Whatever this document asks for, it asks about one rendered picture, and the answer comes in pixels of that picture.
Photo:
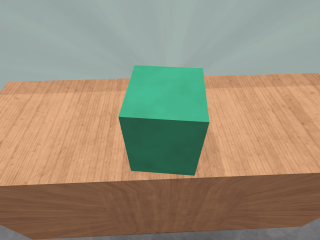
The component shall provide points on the carton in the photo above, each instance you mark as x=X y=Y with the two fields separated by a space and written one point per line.
x=164 y=119

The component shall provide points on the pedestal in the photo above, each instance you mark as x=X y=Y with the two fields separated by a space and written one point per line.
x=65 y=172

